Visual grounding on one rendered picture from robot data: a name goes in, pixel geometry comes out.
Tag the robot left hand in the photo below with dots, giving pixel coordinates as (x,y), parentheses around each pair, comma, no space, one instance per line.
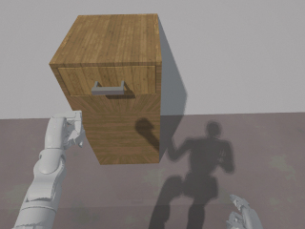
(60,136)

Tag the handle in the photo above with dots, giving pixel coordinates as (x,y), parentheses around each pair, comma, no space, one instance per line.
(95,90)

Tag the drawer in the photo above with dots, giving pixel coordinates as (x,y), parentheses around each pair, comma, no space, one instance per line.
(137,79)

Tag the robot right hand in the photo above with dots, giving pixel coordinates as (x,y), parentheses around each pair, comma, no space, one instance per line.
(249,218)

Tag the left robot forearm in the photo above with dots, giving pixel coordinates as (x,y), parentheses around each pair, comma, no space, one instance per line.
(42,199)

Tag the cabinet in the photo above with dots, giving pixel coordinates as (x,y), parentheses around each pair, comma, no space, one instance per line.
(121,128)

